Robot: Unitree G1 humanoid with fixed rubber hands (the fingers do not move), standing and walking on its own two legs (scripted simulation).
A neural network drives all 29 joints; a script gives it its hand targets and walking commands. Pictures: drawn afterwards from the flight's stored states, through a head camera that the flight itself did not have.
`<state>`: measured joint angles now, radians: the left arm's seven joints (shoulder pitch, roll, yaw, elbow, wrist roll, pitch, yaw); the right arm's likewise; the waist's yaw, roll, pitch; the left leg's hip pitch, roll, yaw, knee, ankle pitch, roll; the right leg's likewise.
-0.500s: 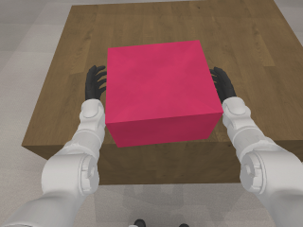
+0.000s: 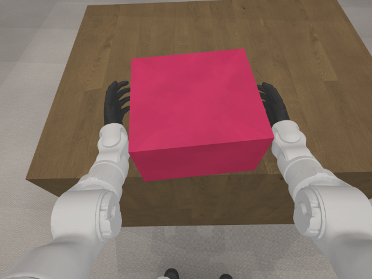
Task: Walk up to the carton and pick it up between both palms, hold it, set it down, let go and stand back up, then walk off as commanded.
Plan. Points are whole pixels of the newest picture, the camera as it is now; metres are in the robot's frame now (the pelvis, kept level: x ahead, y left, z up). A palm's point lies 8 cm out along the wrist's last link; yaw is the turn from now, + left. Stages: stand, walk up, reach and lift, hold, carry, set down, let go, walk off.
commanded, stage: reach and lift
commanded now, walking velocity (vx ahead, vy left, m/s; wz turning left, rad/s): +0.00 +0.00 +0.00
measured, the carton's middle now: (193, 115) +0.47 +0.04 +0.02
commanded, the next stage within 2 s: none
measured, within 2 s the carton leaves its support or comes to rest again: leaves its support in 0.60 s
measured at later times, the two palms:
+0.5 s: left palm (113, 124) +0.41 +0.21 +0.05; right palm (278, 123) +0.43 -0.15 +0.04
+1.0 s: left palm (111, 122) +0.40 +0.20 +0.08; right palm (288, 122) +0.42 -0.15 +0.07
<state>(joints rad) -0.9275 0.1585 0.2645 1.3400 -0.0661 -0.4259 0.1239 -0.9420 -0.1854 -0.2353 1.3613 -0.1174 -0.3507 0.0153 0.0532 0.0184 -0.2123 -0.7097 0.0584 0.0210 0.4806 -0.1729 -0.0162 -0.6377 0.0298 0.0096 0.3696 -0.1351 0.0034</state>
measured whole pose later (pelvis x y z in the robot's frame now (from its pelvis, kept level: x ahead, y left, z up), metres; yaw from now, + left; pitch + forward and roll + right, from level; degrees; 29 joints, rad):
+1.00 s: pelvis -0.01 +0.00 +0.00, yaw +0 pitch +20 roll -2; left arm -0.90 0.16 0.06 1.36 -0.21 -0.38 0.18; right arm -0.85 -0.20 -0.08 1.28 0.03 -0.26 -0.02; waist 0.05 0.02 -0.29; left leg -0.68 0.06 0.02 0.48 -0.16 -0.02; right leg -0.61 0.03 0.00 0.38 -0.12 0.00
